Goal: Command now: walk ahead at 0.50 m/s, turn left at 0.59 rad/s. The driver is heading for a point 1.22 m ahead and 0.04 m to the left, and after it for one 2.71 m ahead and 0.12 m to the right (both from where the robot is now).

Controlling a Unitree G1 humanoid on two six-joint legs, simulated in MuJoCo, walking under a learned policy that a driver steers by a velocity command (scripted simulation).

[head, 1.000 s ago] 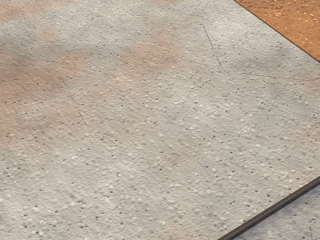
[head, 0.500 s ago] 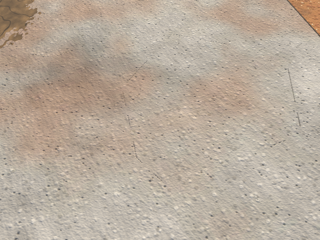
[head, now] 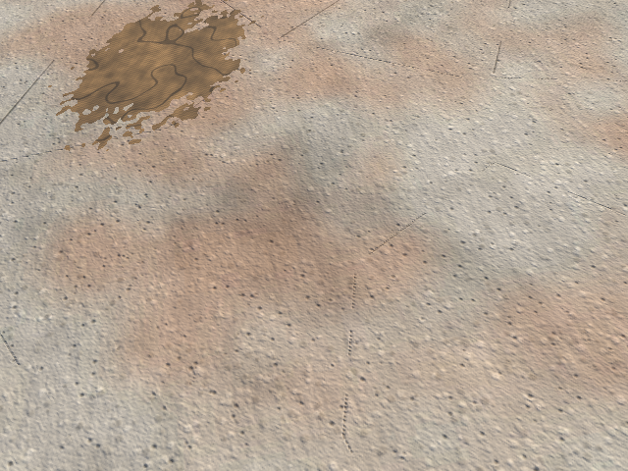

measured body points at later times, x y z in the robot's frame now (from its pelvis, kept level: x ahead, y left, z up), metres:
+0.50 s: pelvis +0.26 +0.07 -0.01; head +0.30 +0.09 +0.44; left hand +0.25 +0.37 -0.13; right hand +0.51 -0.13 -0.09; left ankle +0.31 +0.16 -0.73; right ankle +0.16 -0.11 -0.63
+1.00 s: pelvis +0.56 +0.10 -0.01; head +0.59 +0.10 +0.44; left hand +0.66 +0.39 -0.10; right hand +0.67 -0.17 -0.14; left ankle +0.35 +0.17 -0.66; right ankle +0.68 +0.03 -0.73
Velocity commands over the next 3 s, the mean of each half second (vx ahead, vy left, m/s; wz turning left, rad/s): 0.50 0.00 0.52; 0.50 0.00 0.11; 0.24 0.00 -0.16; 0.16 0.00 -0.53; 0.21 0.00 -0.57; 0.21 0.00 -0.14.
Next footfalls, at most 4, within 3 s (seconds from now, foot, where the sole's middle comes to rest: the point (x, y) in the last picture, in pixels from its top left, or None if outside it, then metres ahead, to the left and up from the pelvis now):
0.40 left None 0.35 0.17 -0.77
0.92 right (320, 373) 0.71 0.04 -0.77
1.38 left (212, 328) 0.84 0.31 -0.77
1.80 right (318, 345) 0.79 0.05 -0.77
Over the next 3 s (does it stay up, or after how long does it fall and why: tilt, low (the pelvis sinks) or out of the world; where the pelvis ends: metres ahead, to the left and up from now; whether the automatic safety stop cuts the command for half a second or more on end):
stays up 1.07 0.00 0.01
